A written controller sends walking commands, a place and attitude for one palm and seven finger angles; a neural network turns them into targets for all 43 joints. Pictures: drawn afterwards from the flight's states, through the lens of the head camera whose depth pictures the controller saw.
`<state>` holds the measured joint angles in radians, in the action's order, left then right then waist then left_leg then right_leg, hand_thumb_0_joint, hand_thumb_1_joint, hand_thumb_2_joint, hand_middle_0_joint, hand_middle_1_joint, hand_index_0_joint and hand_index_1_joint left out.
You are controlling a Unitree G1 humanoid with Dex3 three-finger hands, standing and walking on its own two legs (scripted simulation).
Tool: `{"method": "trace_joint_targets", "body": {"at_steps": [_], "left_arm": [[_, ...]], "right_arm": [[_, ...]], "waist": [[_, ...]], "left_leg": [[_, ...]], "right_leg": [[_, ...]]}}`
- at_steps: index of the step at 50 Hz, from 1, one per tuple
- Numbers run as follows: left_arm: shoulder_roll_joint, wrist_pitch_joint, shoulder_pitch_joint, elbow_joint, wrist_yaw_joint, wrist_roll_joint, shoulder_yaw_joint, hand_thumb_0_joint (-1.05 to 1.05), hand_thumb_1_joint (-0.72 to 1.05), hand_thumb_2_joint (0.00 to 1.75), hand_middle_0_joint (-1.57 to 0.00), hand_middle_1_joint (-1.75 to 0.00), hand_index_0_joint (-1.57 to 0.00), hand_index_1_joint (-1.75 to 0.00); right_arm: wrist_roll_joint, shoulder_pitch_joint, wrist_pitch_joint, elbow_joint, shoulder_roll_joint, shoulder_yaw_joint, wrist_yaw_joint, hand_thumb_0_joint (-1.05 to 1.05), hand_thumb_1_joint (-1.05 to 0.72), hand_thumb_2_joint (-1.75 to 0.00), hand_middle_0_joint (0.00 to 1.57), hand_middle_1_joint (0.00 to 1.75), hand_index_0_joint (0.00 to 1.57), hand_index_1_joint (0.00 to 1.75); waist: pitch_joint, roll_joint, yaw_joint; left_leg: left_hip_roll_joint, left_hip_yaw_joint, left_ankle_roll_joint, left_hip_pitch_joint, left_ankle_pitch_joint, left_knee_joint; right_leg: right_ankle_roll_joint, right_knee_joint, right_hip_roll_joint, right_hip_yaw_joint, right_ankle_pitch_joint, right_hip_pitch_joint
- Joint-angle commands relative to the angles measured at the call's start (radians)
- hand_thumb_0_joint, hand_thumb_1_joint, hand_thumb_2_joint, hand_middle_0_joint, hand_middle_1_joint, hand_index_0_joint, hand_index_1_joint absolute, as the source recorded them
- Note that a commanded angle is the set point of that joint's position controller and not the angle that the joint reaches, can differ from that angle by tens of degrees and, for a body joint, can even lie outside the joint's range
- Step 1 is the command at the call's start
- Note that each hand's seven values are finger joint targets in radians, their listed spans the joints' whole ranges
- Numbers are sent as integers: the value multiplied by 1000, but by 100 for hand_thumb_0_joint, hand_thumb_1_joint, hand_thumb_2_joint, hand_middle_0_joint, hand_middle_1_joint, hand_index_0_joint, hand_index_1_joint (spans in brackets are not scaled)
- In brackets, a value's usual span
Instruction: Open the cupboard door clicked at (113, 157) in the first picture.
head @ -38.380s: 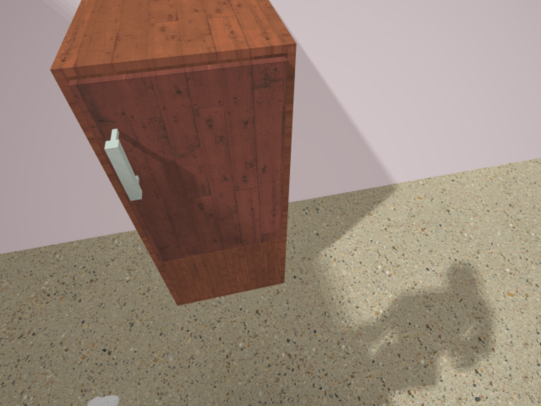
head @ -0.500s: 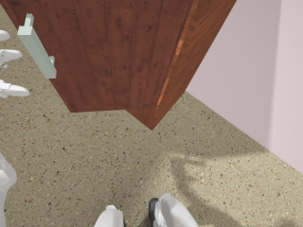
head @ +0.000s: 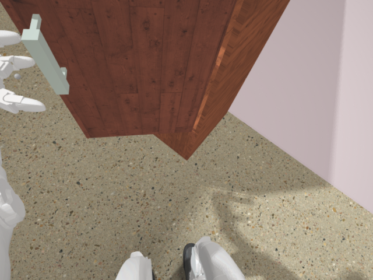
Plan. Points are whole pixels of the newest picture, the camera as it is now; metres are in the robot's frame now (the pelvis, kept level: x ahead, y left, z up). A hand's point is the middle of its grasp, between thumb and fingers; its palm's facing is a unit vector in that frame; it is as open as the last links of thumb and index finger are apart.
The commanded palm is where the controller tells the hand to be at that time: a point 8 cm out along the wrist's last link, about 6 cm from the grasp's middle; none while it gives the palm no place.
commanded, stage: move the hooked fingers beside the handle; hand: left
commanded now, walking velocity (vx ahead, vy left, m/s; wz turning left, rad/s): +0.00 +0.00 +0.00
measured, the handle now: (50, 57) +0.54 +0.23 +0.07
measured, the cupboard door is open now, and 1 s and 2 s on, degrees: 45 45 45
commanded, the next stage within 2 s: slide the fingers in behind the handle in 0.42 s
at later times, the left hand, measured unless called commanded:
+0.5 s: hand (13, 78) +0.49 +0.29 +0.07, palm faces +0.03 -1.00 -0.01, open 14.0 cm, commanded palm +0.48 +0.32 +0.07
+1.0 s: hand (25, 79) +0.50 +0.27 +0.07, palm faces +0.06 -1.00 +0.00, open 14.4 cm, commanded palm +0.48 +0.29 +0.07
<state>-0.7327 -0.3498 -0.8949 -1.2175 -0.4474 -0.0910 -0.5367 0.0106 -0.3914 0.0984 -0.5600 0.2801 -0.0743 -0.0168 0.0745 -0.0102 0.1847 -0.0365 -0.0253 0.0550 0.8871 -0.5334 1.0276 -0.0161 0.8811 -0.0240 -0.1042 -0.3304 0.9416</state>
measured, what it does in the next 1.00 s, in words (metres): stands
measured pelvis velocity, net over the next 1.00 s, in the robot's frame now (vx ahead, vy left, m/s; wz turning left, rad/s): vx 0.01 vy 0.00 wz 0.01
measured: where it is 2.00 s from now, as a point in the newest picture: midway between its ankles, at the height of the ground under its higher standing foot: outside the picture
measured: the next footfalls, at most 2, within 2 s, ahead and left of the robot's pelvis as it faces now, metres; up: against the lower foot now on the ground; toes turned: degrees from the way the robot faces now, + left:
none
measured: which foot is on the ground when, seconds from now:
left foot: down 0.00-1.00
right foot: down 0.00-1.00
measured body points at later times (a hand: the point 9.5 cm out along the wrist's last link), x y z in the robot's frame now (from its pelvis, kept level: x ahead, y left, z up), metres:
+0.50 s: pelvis +0.00 +0.00 +0.00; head +0.15 +0.05 +0.42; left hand +0.49 +0.34 +0.07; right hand +0.00 -0.28 -0.09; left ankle -0.03 +0.07 -0.67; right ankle +0.04 -0.12 -0.67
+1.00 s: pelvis +0.01 +0.00 +0.00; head +0.15 +0.04 +0.43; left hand +0.49 +0.32 +0.07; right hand +0.01 -0.26 -0.10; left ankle -0.03 +0.08 -0.67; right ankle +0.04 -0.12 -0.67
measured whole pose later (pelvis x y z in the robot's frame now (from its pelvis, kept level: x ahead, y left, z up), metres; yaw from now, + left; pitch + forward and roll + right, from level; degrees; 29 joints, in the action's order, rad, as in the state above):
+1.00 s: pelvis +0.01 +0.00 +0.00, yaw +1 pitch +23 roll -5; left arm -0.65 -0.35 -0.85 -1.14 -0.39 -0.14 -0.47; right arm 0.01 -0.42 0.11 -0.59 0.27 -0.06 0.00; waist 0.09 -0.02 0.16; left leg -0.03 -0.01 0.05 0.88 -0.54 1.02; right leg -0.01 0.86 -0.02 -0.11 -0.34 0.92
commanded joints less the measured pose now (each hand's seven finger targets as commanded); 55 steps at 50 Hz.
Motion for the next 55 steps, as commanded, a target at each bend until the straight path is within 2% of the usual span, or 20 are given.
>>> {"method": "trace_joint_targets", "body": {"at_steps": [1,2,5,7,11,14,17,22,23,27,30,34,38,41,42,43,44,46,47,55], "left_arm": [[-360,-65,-361,206,-15,-29,-39,0,-50,30,-30,-120,-30,-120],[-367,-69,-378,217,-22,-32,-41,0,-50,30,-30,-120,-30,-120],[-386,-67,-364,180,-45,-50,-63,0,-50,30,-30,-120,-30,-120],[-405,-72,-344,187,-64,-58,-80,0,-50,30,-30,-120,-30,-120],[-335,-67,-355,192,-84,-61,-19,0,-50,30,-30,-120,-30,-120],[-363,-60,-361,196,-81,-64,-42,0,-50,30,-30,-120,-30,-120],[-371,-74,-423,243,-70,-60,-38,0,-50,30,-30,-120,-30,-120],[-354,-74,-434,257,-36,-46,-26,0,-50,30,-30,-120,-30,-120],[-311,-66,-429,241,-35,-46,7,0,-50,30,-30,-120,-30,-120],[-329,-44,-379,214,-25,-45,-18,0,-50,30,-30,-120,-30,-120],[-286,-29,-394,184,-16,-36,25,0,-50,30,-30,-120,-30,-120],[-320,-60,-399,248,3,-42,-20,0,-50,30,-30,-120,-30,-120],[-223,-79,-385,270,7,-52,35,0,-50,30,-30,-120,-30,-120],[-209,-80,-398,296,12,-61,40,0,-50,30,-30,-120,-30,-120],[-223,-82,-397,316,15,-57,29,0,-50,30,-30,-120,-30,-120],[-181,-76,-373,298,15,-58,56,0,-50,30,-30,-120,-30,-120],[-181,-75,-375,295,19,-60,54,0,-50,30,-30,-120,-30,-120],[-162,-79,-386,320,25,-62,69,0,-50,30,-30,-120,-30,-120],[-144,-82,-401,336,26,-59,86,0,-50,30,-30,-120,-30,-120],[-52,-92,-389,320,49,-63,143,0,-50,30,-30,-120,-30,-120]], "right_arm": [[-1,-199,-11,47,214,77,-26,0,-90,-90,20,30,20,30],[-1,-204,-12,38,215,79,-26,0,-90,-90,20,30,20,30],[-2,-205,-19,33,222,81,-28,0,-90,-90,20,30,20,30],[-1,-208,-23,34,224,84,-30,0,-90,-90,20,30,20,30],[-6,-213,-14,28,219,80,-26,0,-90,-90,20,30,20,30],[-4,-215,-14,23,226,84,-28,0,-90,-90,20,30,20,30],[-1,-216,-13,15,225,83,-26,0,-90,-90,20,30,20,30],[3,-221,-8,9,224,85,-24,0,-90,-90,20,30,20,30],[1,-218,-7,7,218,82,-23,0,-90,-90,20,30,20,30],[0,-218,-3,21,219,81,-22,0,-90,-90,20,30,20,30],[-2,-209,-1,27,212,72,-20,0,-90,-90,20,30,20,30],[5,-223,-5,27,215,82,-18,0,-90,-90,20,30,20,30],[4,-220,-3,20,204,85,-8,0,-90,-90,20,30,20,30],[4,-223,2,17,205,87,-7,0,-90,-90,20,30,20,30],[5,-223,3,13,204,89,-7,0,-90,-90,20,30,20,30],[3,-219,4,11,199,89,-4,0,-90,-90,20,30,20,30],[4,-220,4,7,199,88,-4,0,-90,-90,20,30,20,30],[3,-220,3,7,198,92,-6,0,-90,-90,20,30,20,30],[4,-217,3,1,194,93,-6,0,-90,-90,20,30,20,30],[6,-204,-2,-16,186,97,0,0,-90,-90,20,30,20,30]], "waist": [[491,-183,-16],[506,-199,-11],[479,-133,-2],[511,-167,-19],[471,-202,-1],[486,-193,-3],[516,-257,-3],[532,-266,1],[508,-269,12],[510,-222,-2],[439,-194,12],[535,-212,-4],[527,-235,0],[532,-209,9],[553,-239,-5],[533,-241,0],[512,-212,-1],[514,-209,8],[524,-252,5],[481,-219,13]], "left_leg": [[3,83,-42,-236,567,-131],[-1,84,-44,-251,576,-128],[2,76,-29,-182,507,-123],[3,76,-33,-197,538,-125],[-1,85,-38,-251,574,-121],[-2,86,-37,-236,538,-117],[-5,102,-55,-296,587,-110],[-13,122,-72,-358,668,-105],[-13,119,-72,-360,663,-104],[-12,112,-66,-326,666,-111],[-6,101,-51,-256,563,-122],[-12,114,-66,-319,657,-113],[-18,119,-78,-376,710,-110],[-16,117,-70,-375,716,-110],[-17,120,-77,-393,740,-114],[-16,117,-77,-398,734,-115],[-17,118,-73,-382,721,-118],[-15,118,-70,-392,732,-118],[-16,118,-78,-417,744,-120],[-12,117,-77,-416,716,-126]], "right_leg": [[-13,-32,-26,71,310,-340],[-10,-33,-26,73,313,-330],[-8,-39,-28,81,307,-359],[-13,-31,-27,81,332,-376],[-13,-33,-32,67,295,-285],[-9,-35,-30,69,271,-282],[-14,-24,-31,59,258,-238],[-12,-21,-32,46,254,-200],[-9,-26,-33,45,248,-183],[-10,-26,-33,46,278,-232],[-6,-34,-31,49,248,-232],[-11,-20,-32,48,289,-252],[-9,-23,-35,41,282,-210],[-12,-27,-39,43,305,-234],[-11,-28,-36,44,309,-237],[-10,-33,-38,42,301,-223],[-10,-36,-37,42,301,-233],[-12,-37,-38,42,312,-235],[-10,-39,-36,43,305,-220],[-12,-48,-35,39,294,-213]]}}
